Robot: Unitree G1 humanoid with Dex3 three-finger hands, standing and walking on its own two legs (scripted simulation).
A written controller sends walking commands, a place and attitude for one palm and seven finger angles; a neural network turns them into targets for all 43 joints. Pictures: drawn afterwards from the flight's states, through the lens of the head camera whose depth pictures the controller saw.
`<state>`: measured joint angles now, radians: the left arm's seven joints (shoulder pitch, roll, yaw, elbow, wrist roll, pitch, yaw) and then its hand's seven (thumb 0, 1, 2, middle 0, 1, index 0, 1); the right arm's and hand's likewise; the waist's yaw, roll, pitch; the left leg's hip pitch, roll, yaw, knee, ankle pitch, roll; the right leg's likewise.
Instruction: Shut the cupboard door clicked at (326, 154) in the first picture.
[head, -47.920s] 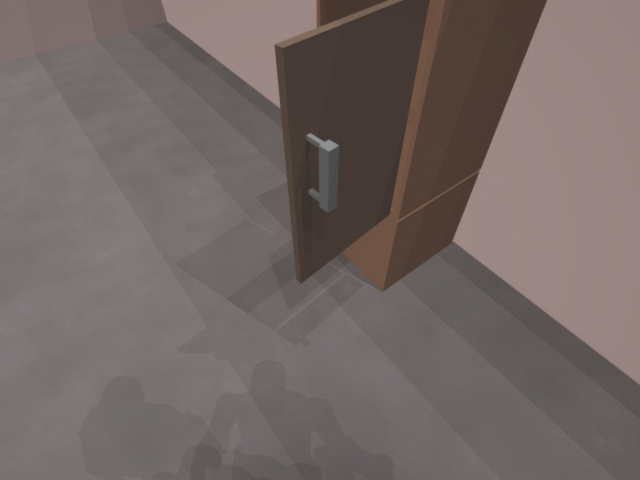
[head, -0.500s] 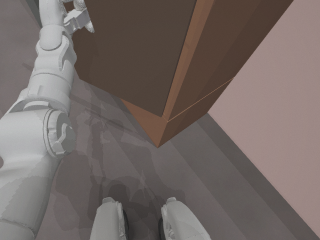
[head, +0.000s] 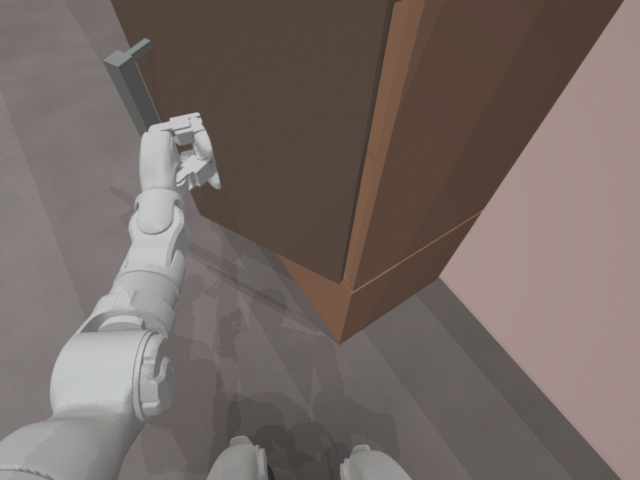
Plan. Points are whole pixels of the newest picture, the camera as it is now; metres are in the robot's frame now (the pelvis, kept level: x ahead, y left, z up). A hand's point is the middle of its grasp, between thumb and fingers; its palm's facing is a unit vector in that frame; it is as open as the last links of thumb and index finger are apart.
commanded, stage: pull the fist back off the door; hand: left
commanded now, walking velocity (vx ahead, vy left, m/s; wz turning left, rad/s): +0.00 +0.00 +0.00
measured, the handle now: (150, 97) +0.63 +0.19 +0.08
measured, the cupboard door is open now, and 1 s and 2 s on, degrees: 28 28 28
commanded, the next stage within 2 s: draw the hand back to the body in 0.20 s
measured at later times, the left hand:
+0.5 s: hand (187, 178) +0.45 +0.11 +0.11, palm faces +0.06 -1.00 -0.05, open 3.1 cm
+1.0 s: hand (56, 282) +0.30 +0.19 +0.17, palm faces +0.09 -0.98 -0.19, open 3.1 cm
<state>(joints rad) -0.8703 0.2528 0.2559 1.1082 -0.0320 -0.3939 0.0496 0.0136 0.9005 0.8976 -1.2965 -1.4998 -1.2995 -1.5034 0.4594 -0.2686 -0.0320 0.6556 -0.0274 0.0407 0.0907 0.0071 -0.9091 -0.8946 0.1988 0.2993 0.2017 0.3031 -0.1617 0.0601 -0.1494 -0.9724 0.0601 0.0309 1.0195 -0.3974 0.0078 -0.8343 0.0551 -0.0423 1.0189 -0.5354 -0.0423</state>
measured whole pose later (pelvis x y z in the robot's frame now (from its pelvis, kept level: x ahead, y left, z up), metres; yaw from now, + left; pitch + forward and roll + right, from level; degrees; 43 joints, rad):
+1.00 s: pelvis +0.00 +0.02 +0.06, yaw +1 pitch +1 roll -1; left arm -0.02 0.27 0.04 0.10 -0.11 -0.09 0.01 0.02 0.90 0.90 -1.13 -1.31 -1.13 -1.32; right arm 0.17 -0.24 0.03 0.54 0.07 0.04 -0.07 0.01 -0.91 -0.90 0.20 0.30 0.20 0.30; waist 0.00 0.05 -0.06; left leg -0.38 0.01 0.06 0.61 -0.25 0.04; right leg -0.24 0.01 -0.02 0.59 -0.37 -0.01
